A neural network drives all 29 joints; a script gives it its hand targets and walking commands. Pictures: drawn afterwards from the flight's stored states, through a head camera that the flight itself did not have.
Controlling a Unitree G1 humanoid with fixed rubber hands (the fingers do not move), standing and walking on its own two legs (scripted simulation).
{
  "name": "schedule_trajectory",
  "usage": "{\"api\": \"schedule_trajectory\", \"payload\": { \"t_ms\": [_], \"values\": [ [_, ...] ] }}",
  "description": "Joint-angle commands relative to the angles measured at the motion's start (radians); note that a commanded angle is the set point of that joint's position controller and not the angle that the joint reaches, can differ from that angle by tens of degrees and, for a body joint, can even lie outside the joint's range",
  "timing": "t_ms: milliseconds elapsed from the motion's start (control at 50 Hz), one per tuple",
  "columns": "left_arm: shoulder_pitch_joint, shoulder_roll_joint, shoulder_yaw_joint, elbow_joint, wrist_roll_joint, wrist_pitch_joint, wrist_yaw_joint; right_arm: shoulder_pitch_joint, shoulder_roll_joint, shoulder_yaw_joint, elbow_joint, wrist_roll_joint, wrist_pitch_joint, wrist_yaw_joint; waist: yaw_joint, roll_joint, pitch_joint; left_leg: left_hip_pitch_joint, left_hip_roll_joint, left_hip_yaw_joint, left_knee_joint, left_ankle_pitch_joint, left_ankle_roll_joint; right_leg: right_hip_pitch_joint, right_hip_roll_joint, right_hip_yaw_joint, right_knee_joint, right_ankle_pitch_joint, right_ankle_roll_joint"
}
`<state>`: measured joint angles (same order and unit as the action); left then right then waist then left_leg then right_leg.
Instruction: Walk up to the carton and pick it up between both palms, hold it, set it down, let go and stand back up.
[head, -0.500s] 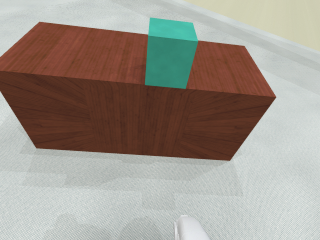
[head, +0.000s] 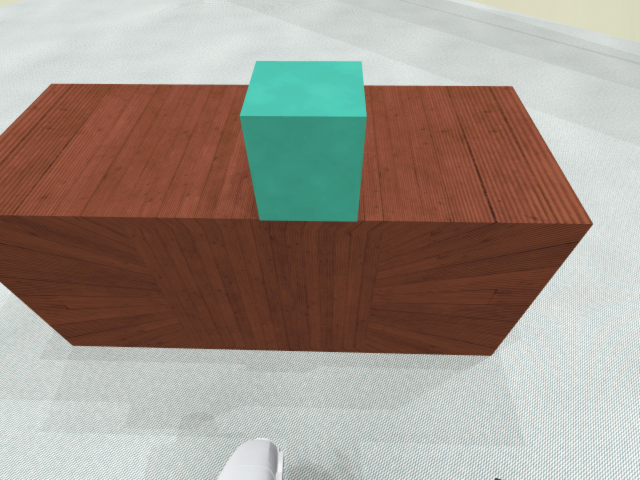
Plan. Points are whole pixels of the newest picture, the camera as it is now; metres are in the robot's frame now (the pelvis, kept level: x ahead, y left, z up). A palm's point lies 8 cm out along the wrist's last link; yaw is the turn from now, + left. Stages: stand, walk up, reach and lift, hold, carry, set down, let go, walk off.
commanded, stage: walk up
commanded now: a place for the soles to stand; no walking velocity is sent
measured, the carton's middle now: (308, 144) +0.72 +0.05 +0.00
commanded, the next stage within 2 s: none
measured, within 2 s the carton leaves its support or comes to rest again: neither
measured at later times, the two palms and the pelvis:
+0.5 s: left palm (140, 441) +0.19 +0.28 -0.14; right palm (496, 456) +0.17 -0.22 -0.10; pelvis +0.18 +0.02 +0.00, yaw +4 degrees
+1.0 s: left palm (203, 374) +0.29 +0.21 -0.15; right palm (494, 382) +0.29 -0.26 -0.15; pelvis +0.25 -0.03 -0.02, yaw +3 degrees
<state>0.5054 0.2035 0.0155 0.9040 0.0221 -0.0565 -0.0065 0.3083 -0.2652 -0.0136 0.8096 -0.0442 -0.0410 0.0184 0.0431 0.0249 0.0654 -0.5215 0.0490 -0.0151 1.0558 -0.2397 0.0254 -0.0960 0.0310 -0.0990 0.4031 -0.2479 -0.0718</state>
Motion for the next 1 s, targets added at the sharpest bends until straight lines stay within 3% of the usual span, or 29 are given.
{"api": "schedule_trajectory", "payload": {
  "t_ms": [0,80,120,140,160,180,200,220,240,260,300,360,400,440,500,540,580,620,640,660,680,700,720,740,760,860,920,960,980],
  "values": [
    [0.067,0.124,0.02,-0.046,0.015,-0.021,0.002,-0.062,-0.013,0.015,-0.056,-0.001,0.007,-0.003,0.004,-0.138,0.106,-0.036,0.019,0.059,-0.243,0.124,-0.018,-0.08,-0.234,0.162,-0.183,0.169,-0.018],
    [0.121,0.162,0.019,-0.02,0.033,-0.013,0.004,-0.118,-0.001,0.018,-0.061,-0.012,-0.007,-0.011,0.02,-0.107,0.1,0.063,-0.003,0.083,-0.413,0.108,0.002,-0.037,-0.273,0.181,-0.113,0.243,-0.053],
    [0.118,0.17,0.017,-0.016,0.035,-0.003,0.006,-0.041,-0.009,0.01,-0.034,-0.014,-0.015,-0.019,-0.011,-0.089,0.074,0.186,-0.022,0.092,-0.456,0.082,0.018,-0.064,-0.271,0.173,-0.035,0.225,-0.049],
    [0.103,0.174,0.014,-0.015,0.034,0.001,0.005,0.042,-0.021,0.003,-0.012,-0.015,-0.021,-0.025,-0.055,-0.068,0.037,0.301,-0.024,0.082,-0.491,0.098,0.03,-0.108,-0.258,0.153,0.06,0.21,-0.042],
    [0.106,0.151,0.001,-0.011,0.035,0.004,0.002,0.137,-0.052,-0.013,0.014,-0.021,-0.028,-0.031,-0.095,0.011,-0.007,0.437,-0.026,0.051,-0.521,0.095,0.044,-0.169,-0.205,0.113,0.218,0.183,-0.021],
    [0.128,0.119,-0.014,-0.022,0.033,0.005,-0.002,0.245,-0.107,-0.035,0.032,-0.025,-0.031,-0.038,-0.137,0.121,-0.091,0.592,0.115,-0.146,-0.567,-0.022,0.084,-0.285,-0.119,0.044,0.468,0.046,0.014],
    [0.171,0.097,-0.024,-0.042,0.027,0.013,-0.004,0.307,-0.174,-0.049,0.025,-0.009,-0.028,-0.049,-0.141,0.212,-0.144,0.686,0.364,-0.573,-0.685,-0.17,0.168,-0.453,-0.003,0.025,0.716,-0.317,0.054],
    [0.155,0.158,-0.008,-0.05,0.031,0.035,0.004,0.286,-0.185,-0.055,0.026,0.025,-0.014,-0.066,-0.137,0.107,-0.086,0.629,0.439,-0.717,-0.764,-0.32,0.247,-0.529,-0.028,0.095,0.822,-0.345,0.07],
    [0.096,0.179,0.002,-0.058,0.034,0.045,0.002,0.236,-0.171,-0.057,0.02,0.043,-0.009,-0.077,-0.141,0.116,-0.035,0.569,0.432,-0.722,-0.82,-0.432,0.264,-0.577,-0.057,0.104,0.856,-0.323,0.073],
    [0.029,0.193,0.008,-0.066,0.037,0.044,0.0,0.21,-0.138,-0.049,0.012,0.048,-0.013,-0.078,-0.142,0.088,0.029,0.511,0.402,-0.649,-0.848,-0.382,0.24,-0.601,-0.074,0.123,0.87,-0.285,0.071],
    [-0.013,0.153,0.003,-0.058,0.026,0.037,-0.011,0.145,-0.084,-0.029,-0.001,0.043,-0.034,-0.071,-0.096,0.066,0.126,0.379,0.307,-0.373,-0.846,-0.114,0.154,-0.554,-0.109,0.158,0.808,-0.171,0.082],
    [0.034,0.086,0.001,-0.017,0.025,0.034,-0.028,0.112,-0.019,-0.014,0.033,0.032,-0.055,-0.046,-0.027,0.055,0.101,0.279,0.166,-0.127,-0.803,0.213,0.072,-0.409,-0.089,0.123,0.756,-0.032,0.09],
    [0.034,0.061,0.0,-0.002,0.024,0.039,-0.035,0.133,-0.017,-0.02,0.05,0.031,-0.06,-0.042,-0.009,0.079,0.069,0.257,0.117,-0.044,-0.796,0.262,0.061,-0.381,-0.079,0.088,0.735,0.057,0.094],
    [0.001,0.053,-0.003,-0.007,0.022,0.047,-0.038,0.138,-0.03,-0.027,0.051,0.033,-0.06,-0.041,-0.005,0.111,0.063,0.215,0.101,-0.006,-0.818,0.194,0.058,-0.38,-0.088,0.077,0.686,0.13,0.105],
    [-0.091,0.053,-0.015,-0.019,0.021,0.051,-0.023,0.127,-0.027,-0.021,0.052,0.03,-0.052,-0.035,-0.022,0.174,0.086,0.198,0.069,0.067,-0.761,0.368,0.058,-0.329,-0.097,0.056,0.477,0.177,0.117],
    [-0.154,0.06,-0.024,-0.023,0.021,0.038,-0.007,0.156,-0.028,-0.012,0.062,0.024,-0.047,-0.032,-0.049,0.184,0.073,0.249,0.075,0.084,-0.677,0.558,0.068,-0.299,-0.077,0.018,0.354,0.201,0.119],
    [-0.172,0.079,-0.024,-0.005,0.02,0.033,0.008,0.19,-0.061,-0.011,0.078,0.015,-0.034,-0.034,-0.068,0.16,0.029,0.309,0.118,0.055,-0.594,0.593,0.082,-0.246,-0.061,0.0,0.274,0.202,0.108],
    [-0.106,0.103,-0.014,0.026,0.022,0.033,0.024,0.156,-0.1,-0.01,0.065,0.013,-0.019,-0.036,-0.022,0.112,-0.012,0.276,0.149,0.019,-0.515,0.519,0.076,-0.104,-0.069,0.027,0.137,0.285,0.076],
    [-0.065,0.132,-0.008,0.044,0.022,0.031,0.029,0.154,-0.092,0.0,0.06,0.015,-0.012,-0.034,0.001,0.05,-0.031,0.239,0.129,0.008,-0.459,0.417,0.061,-0.015,-0.088,0.062,0.061,0.357,0.06],
    [-0.038,0.178,0.006,0.054,0.022,0.028,0.033,0.197,-0.065,0.012,0.061,0.018,-0.011,-0.032,0.003,-0.049,-0.074,0.209,0.095,0.017,-0.361,0.248,0.039,0.073,-0.158,0.136,0.045,0.537,0.033],
    [-0.034,0.245,0.025,0.047,0.017,0.033,0.036,0.266,-0.011,0.031,0.056,0.022,-0.009,-0.036,-0.013,-0.165,-0.142,0.173,0.03,0.048,-0.229,-0.034,0.007,0.118,-0.31,0.303,0.068,0.681,-0.041],
    [-0.056,0.236,0.02,0.043,-0.011,0.045,0.037,0.32,0.036,0.043,0.079,0.029,0.014,-0.047,-0.033,-0.217,-0.172,0.211,-0.044,0.05,-0.105,-0.373,-0.007,0.061,-0.401,0.403,0.032,0.647,-0.136],
    [-0.113,0.215,0.019,0.044,-0.028,0.059,0.041,0.295,0.042,0.049,0.087,0.027,0.037,-0.06,-0.034,-0.244,-0.141,0.188,-0.033,0.037,-0.071,-0.463,-0.007,-0.005,-0.407,0.421,-0.044,0.393,-0.2],
    [-0.172,0.191,0.016,0.031,-0.035,0.068,0.045,0.233,0.004,0.04,0.074,0.022,0.047,-0.066,-0.031,-0.255,-0.092,0.171,-0.014,0.02,-0.076,-0.466,-0.007,-0.086,-0.383,0.422,-0.109,0.202,-0.203],
    [-0.215,0.16,0.001,0.019,-0.032,0.073,0.046,0.187,-0.03,0.034,0.068,0.022,0.049,-0.066,-0.03,-0.229,-0.057,0.19,-0.01,0.005,-0.095,-0.46,-0.006,-0.156,-0.337,0.357,-0.148,0.112,-0.173],
    [-0.274,0.14,-0.02,0.021,-0.011,0.081,0.039,0.184,0.007,0.039,0.096,0.027,0.032,-0.059,-0.055,-0.141,-0.05,0.261,-0.01,0.029,-0.328,-0.215,-0.019,-0.178,-0.242,0.198,-0.057,0.133,-0.095],
    [-0.302,0.158,-0.022,0.034,-0.011,0.094,0.033,0.195,0.017,0.039,0.11,0.031,0.02,-0.058,-0.07,-0.102,-0.078,0.358,-0.021,0.06,-0.555,0.002,-0.006,-0.21,-0.221,0.174,-0.019,-0.056,-0.059],
    [-0.298,0.143,-0.033,0.042,-0.018,0.097,0.022,0.17,-0.013,0.032,0.098,0.027,0.017,-0.058,-0.059,-0.073,-0.047,0.354,0.02,-0.02,-0.6,-0.017,0.017,-0.278,-0.206,0.178,-0.025,-0.191,-0.013],
    [-0.283,0.13,-0.039,0.044,-0.027,0.097,0.016,0.14,-0.038,0.03,0.088,0.029,0.018,-0.059,-0.045,-0.037,-0.015,0.295,0.082,-0.117,-0.657,-0.146,0.038,-0.29,-0.185,0.168,-0.022,-0.249,0.013]
  ]
}}
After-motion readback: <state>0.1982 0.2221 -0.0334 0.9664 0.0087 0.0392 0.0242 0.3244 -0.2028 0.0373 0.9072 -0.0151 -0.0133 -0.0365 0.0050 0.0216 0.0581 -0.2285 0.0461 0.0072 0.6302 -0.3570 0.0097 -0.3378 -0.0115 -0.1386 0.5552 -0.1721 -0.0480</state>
